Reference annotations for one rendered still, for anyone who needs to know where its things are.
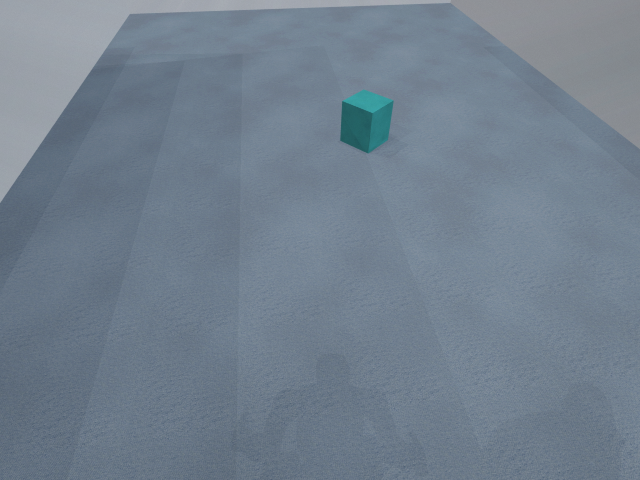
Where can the carton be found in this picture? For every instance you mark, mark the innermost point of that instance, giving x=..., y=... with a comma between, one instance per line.
x=365, y=120

